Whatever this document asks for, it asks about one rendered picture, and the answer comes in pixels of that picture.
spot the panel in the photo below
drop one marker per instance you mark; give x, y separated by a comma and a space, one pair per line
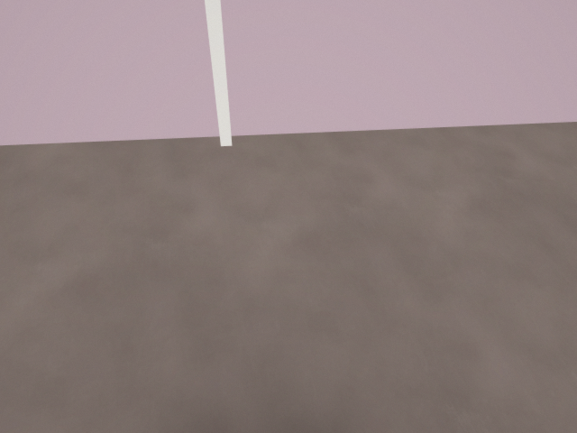
216, 43

